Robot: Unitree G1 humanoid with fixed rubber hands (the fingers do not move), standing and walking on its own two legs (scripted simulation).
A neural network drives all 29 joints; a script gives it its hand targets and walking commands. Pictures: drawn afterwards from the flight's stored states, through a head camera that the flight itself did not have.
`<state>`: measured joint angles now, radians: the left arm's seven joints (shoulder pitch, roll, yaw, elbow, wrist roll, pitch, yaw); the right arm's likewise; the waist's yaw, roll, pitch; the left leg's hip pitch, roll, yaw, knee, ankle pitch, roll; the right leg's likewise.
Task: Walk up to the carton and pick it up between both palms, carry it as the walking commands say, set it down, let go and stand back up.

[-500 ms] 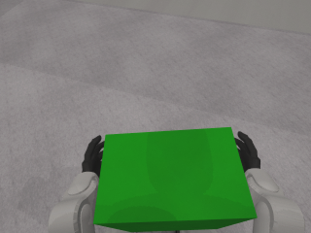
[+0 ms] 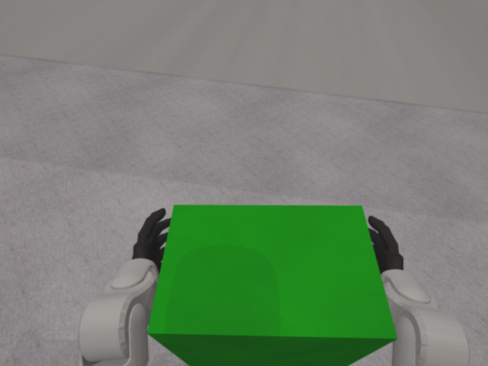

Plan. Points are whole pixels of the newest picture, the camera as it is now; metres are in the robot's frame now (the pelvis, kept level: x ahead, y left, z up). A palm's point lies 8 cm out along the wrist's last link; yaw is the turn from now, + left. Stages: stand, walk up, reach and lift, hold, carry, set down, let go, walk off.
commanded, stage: carry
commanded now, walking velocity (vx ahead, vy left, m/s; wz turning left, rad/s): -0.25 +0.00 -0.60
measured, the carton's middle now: (265, 302) +0.22 +0.00 +0.04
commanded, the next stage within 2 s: none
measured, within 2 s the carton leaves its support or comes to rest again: neither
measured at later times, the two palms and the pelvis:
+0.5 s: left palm out of the picture +0.04 +0.11 +0.07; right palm out of the picture -0.03 -0.21 +0.08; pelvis -0.20 -0.01 +0.00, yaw -12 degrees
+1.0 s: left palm out of the picture -0.07 +0.08 +0.09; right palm out of the picture -0.18 -0.23 +0.09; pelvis -0.34 +0.00 -0.01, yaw -18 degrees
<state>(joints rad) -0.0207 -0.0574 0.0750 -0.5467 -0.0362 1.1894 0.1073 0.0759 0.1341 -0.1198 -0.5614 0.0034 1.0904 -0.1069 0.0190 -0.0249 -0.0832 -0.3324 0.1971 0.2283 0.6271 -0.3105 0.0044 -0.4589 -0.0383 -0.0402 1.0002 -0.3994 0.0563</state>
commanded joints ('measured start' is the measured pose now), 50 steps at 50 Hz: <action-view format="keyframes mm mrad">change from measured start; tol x32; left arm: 1 -202 -720 -647 -2 -151 -9 -108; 50 -234 -646 -637 -41 -150 -10 -112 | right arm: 1 -327 581 682 -94 212 65 112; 50 -344 572 681 -48 201 90 112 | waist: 1 10 126 -159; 3 -15 -396 -174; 17 -7 -188 -310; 20 -29 427 -181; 50 -31 -51 -131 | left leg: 1 112 103 -53 76 385 0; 3 -270 -65 -84 372 -399 -76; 11 -193 -135 -204 514 -92 -49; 18 314 -165 -108 -295 -94 -10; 20 143 283 -588 -459 -165 148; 27 -19 38 -118 -310 202 62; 50 73 -45 -150 -139 -133 -5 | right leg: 1 164 6 -55 -587 297 -29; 4 246 -333 358 -569 915 -185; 14 251 -203 278 -591 691 -174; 18 20 -99 190 -679 150 -43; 23 -82 26 97 126 -7 9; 35 364 -227 263 -592 442 -39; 50 -24 -60 84 -662 -100 -49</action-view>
